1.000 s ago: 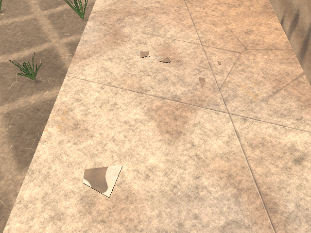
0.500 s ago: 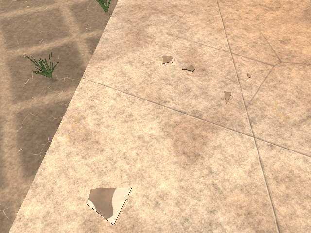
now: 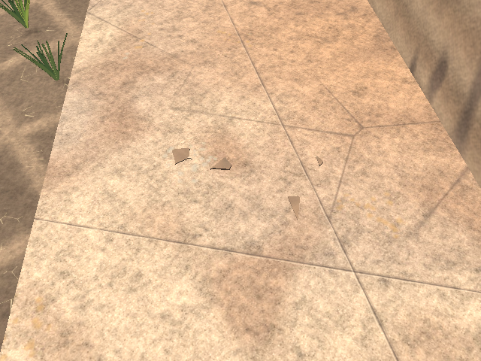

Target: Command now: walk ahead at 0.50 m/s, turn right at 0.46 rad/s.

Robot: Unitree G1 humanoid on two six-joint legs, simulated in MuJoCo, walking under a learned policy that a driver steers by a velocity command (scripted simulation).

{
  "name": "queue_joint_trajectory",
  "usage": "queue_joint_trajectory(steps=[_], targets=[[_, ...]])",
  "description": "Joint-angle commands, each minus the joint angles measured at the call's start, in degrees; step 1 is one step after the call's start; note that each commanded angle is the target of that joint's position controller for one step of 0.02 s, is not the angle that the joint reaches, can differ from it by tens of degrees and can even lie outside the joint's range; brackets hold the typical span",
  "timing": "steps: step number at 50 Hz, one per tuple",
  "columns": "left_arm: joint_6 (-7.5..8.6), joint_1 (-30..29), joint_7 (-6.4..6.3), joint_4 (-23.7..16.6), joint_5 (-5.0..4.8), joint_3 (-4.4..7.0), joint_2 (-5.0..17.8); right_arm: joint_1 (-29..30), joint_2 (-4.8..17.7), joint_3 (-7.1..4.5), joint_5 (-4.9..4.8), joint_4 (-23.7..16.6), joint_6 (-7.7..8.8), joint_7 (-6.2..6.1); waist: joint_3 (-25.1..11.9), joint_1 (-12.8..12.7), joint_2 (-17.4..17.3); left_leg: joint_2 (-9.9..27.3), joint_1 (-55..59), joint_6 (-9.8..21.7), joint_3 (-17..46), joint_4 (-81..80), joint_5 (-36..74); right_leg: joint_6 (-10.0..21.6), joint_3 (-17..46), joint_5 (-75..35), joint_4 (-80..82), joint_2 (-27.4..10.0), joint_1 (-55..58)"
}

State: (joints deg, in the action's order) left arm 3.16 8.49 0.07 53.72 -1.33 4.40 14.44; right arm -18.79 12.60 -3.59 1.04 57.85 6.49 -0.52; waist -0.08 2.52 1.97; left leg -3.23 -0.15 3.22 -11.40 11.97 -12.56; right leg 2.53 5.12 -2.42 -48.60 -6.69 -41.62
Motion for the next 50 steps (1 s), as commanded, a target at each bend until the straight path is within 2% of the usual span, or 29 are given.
queue_joint_trajectory(steps=[1,4,6,8,9,10,11,12,13,14,15,16,17,19,22,25,28,31,34,36,37,38,39,40,41,42,43,45,50], targets=[[0.60,-6.1,1.16,-4.8,0.37,-0.38,1.1,0.5,8.6,-1.52,-0.44,-3.1,0.30,-1.00,5.9,0.4,-3.3,17.0,-3.1,5.4,3.2,-6.7,15.7,0.1,-3.5,-4.5,6.5,0.0,-0.5],[0.60,-10.6,2.38,-7.9,0.23,-0.87,0.5,-2.6,9.4,-1.90,-0.97,-2.4,-1.05,-1.15,6.9,1.8,-3.0,19.1,4.9,5.3,1.3,-3.0,21.2,1.0,-6.1,-0.2,10.4,0.7,-3.7],[0.57,-11.2,3.25,-9.7,-0.01,-0.71,1.1,-1.9,10.4,-2.26,-1.34,-3.0,-1.98,-1.27,6.3,0.8,-4.1,20.1,7.5,4.7,-0.3,1.1,31.6,2.3,-8.7,5.1,12.1,2.3,-1.5],[0.35,-7.8,3.73,-10.3,-0.19,0.39,3.5,0.0,12.3,-2.79,-1.66,-4.2,-2.71,-1.68,2.2,-2.3,-7.1,20.1,8.3,3.5,-1.9,9.4,52.4,4.5,-12.5,11.0,11.7,6.4,7.1],[0.24,-2.2,3.75,-9.6,-0.44,1.53,5.7,1.1,13.2,-2.97,-1.71,-4.8,-3.16,-1.83,-1.2,-5.7,-8.2,19.7,7.2,2.7,-2.4,17.7,59.2,6.0,-13.5,13.1,11.7,8.7,14.7],[0.21,6.9,3.24,-7.6,-0.57,3.37,9.1,2.6,13.3,-2.84,-2.03,-5.5,-3.34,-1.83,-6.0,-10.7,-7.4,17.6,2.5,1.0,-3.2,29.8,56.7,8.2,-12.9,9.5,16.3,10.9,28.1],[-0.42,15.2,1.81,-6.0,-0.29,5.34,14.4,2.3,12.1,-2.26,-1.22,-6.8,-2.72,-1.72,-11.4,-13.4,-0.8,14.7,-12.0,-1.8,-3.2,48.0,36.3,11.7,0.7,11.1,18.5,3.2,45.3],[-0.23,12.7,1.47,-7.7,-0.45,5.83,18.7,-2.0,3.3,0.23,-0.39,-9.8,-0.53,-0.49,-16.7,-6.1,13.1,0.5,-38.0,-5.6,4.2,70.4,-17.6,23.8,36.1,17.1,25.9,-11.7,63.7],[0.14,15.4,1.55,-7.7,0.70,4.22,14.3,4.0,7.6,-0.38,-2.72,-11.4,2.44,0.63,-21.1,-9.8,6.2,1.6,-44.7,-3.3,17.4,74.0,-18.7,23.1,42.6,19.1,32.5,-12.9,66.3],[0.72,13.8,1.42,-7.7,1.09,3.30,10.5,8.5,9.0,-0.69,-4.47,-13.0,3.50,1.06,-14.1,-9.8,3.9,4.6,-48.2,-1.4,17.6,71.5,-14.5,20.0,32.8,15.5,32.0,-10.9,61.5],[1.33,9.1,1.69,-8.5,0.64,2.61,8.2,8.9,8.7,-0.65,-3.72,-12.8,3.71,0.75,-8.0,-6.4,-2.2,7.5,-45.9,-1.0,17.1,65.0,-10.1,17.6,24.8,9.3,32.2,-8.1,51.4],[1.58,5.1,1.64,-9.6,0.52,1.92,6.0,9.0,9.6,-1.33,-2.02,-12.2,3.17,0.20,-5.7,-4.2,-3.4,9.4,-41.4,-1.4,16.8,59.6,-8.1,15.9,19.4,4.3,32.8,-5.8,43.7],[1.65,3.1,1.40,-10.6,0.90,1.54,5.3,7.7,9.9,-1.72,-1.46,-12.2,2.25,0.16,-4.3,-2.3,-2.7,10.4,-37.3,-2.0,16.9,57.2,-6.8,15.7,17.0,1.4,34.2,-4.4,38.1],[1.71,3.2,0.79,-11.1,0.59,1.82,7.1,7.2,8.8,-1.80,-0.72,-12.9,0.79,0.05,-2.7,-0.9,-2.5,10.7,-35.0,-4.0,15.9,51.7,-5.5,15.8,14.6,-2.3,35.9,-3.2,32.4],[1.63,6.0,-0.45,-11.0,0.42,2.56,9.9,13.1,7.3,-1.21,-0.10,-15.3,-0.05,-0.33,-0.5,-2.3,-1.2,9.3,-35.6,-6.5,14.2,39.8,3.1,14.7,10.3,-4.5,36.7,-0.8,28.1],[1.37,8.3,-0.86,-10.0,0.40,1.88,8.1,17.2,5.2,-0.13,-0.55,-15.5,0.24,0.51,-0.4,-5.1,1.9,7.6,-31.5,-6.1,12.1,25.4,17.5,11.0,4.1,-1.7,36.3,2.1,27.8],[1.67,11.6,-0.48,-8.4,0.66,1.61,8.3,21.3,5.9,0.15,-1.61,-16.7,0.58,1.33,1.0,-7.7,3.2,7.1,-31.5,-4.3,11.7,20.6,22.7,10.2,5.1,3.2,36.2,-0.6,31.5],[1.40,13.6,-0.54,-7.2,0.95,1.70,9.2,24.3,7.4,0.07,-1.86,-18.6,1.00,2.29,2.4,-8.4,2.7,6.9,-38.1,-1.2,11.9,18.5,15.9,9.5,6.4,-1.5,33.4,-5.0,41.8],[0.74,11.8,-1.05,-7.1,1.11,1.97,10.4,20.2,8.9,-0.35,-2.12,-18.4,1.09,3.36,0.6,-5.2,3.8,4.9,-34.4,2.1,10.6,17.6,8.2,7.4,3.9,-17.7,28.2,-6.3,47.0],[0.19,9.2,-1.34,-8.1,1.37,1.64,10.4,7.1,12.2,-2.19,-1.79,-14.8,0.72,3.23,-7.8,1.6,2.4,1.6,-15.5,5.1,9.0,16.6,10.8,5.0,-1.2,-32.9,12.8,-2.4,43.7],[0.22,9.7,-1.66,-9.6,2.37,0.80,8.8,-1.6,15.5,-3.01,-1.39,-13.6,0.36,2.94,-14.5,4.2,-4.0,10.4,0.0,8.7,21.9,17.1,13.4,3.0,-3.9,-17.5,-3.8,0.7,32.8],[1.64,17.4,-0.67,-10.1,2.20,-0.87,2.9,-4.6,19.1,-3.92,-1.60,-12.8,0.16,3.41,-19.5,0.0,-19.8,22.1,19.9,19.3,50.7,11.4,3.3,-1.8,-4.1,26.6,-23.8,11.6,8.0],[3.03,13.8,-0.13,-10.1,1.15,-0.56,7.2,-4.9,13.8,-2.74,-2.76,-12.7,-0.24,3.36,-18.5,2.8,-14.2,21.7,22.2,17.5,57.0,5.7,-9.2,-1.1,2.6,32.8,-28.5,9.6,-0.7],[4.07,7.2,0.31,-12.2,-0.27,-0.02,9.5,-1.0,11.8,-2.18,-2.42,-14.0,-0.50,2.93,-9.8,3.3,-9.9,20.1,15.3,14.8,49.5,4.7,-8.5,-0.4,2.5,27.9,-28.1,6.9,-4.6],[4.64,3.8,0.16,-13.0,0.18,-0.28,8.9,2.2,11.4,-1.94,-1.71,-15.2,-0.77,2.73,-5.8,2.0,-3.4,17.9,7.2,13.4,43.7,4.0,-2.8,-0.2,1.5,24.1,-24.7,4.8,-2.7],[4.84,2.6,-0.11,-13.5,1.44,0.02,8.7,4.1,10.6,-1.64,-1.46,-15.9,-0.88,2.65,-2.9,0.2,-1.1,16.2,0.7,13.3,40.0,3.2,4.3,-0.7,1.0,22.0,-20.1,3.5,-0.7],[4.54,3.3,-0.28,-13.8,2.15,0.33,8.6,4.9,10.0,-1.31,-1.04,-16.4,-0.83,2.46,-3.0,-1.6,-2.3,14.6,-2.9,13.1,37.3,2.4,9.8,-1.1,1.1,20.7,-16.9,2.3,3.1],[3.60,4.8,-0.59,-14.2,2.36,0.31,7.5,5.0,10.2,-1.41,-1.48,-16.9,-1.00,2.12,-2.9,-3.1,-4.8,13.0,-6.6,13.4,33.9,1.2,15.1,-2.6,0.1,20.7,-11.8,1.8,5.3],[2.75,-3.3,-1.05,-17.1,2.32,-0.49,5.0,1.3,12.7,-2.40,-2.32,-16.6,-1.76,0.37,-1.0,-0.9,-5.5,9.2,-12.6,10.9,27.9,0.6,17.1,-5.7,-1.6,6.0,5.7,3.9,6.8]])
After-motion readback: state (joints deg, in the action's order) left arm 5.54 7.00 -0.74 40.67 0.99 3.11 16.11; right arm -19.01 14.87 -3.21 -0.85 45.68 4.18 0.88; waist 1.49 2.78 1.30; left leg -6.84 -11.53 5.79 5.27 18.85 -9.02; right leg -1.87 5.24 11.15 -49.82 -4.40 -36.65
